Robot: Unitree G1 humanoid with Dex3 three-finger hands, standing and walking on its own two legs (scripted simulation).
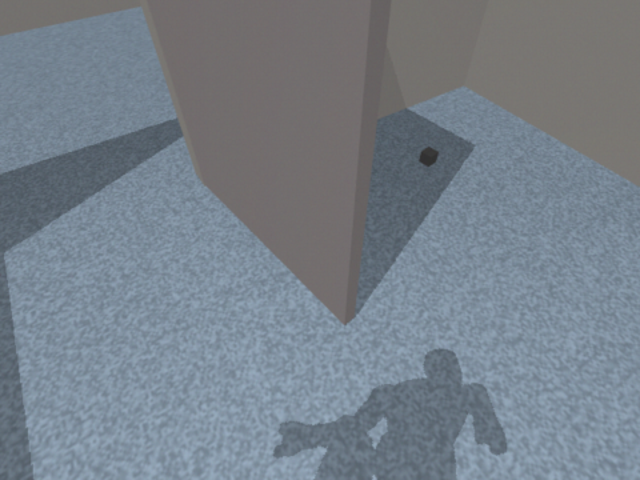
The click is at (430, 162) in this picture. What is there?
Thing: cube
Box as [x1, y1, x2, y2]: [419, 147, 438, 166]
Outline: 427,147 421,151 419,161 429,166 435,161 438,152 430,147
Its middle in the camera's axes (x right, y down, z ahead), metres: +0.54 -0.41 +1.95
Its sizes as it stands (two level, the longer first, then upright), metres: 0.061 0.061 0.061
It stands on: the floor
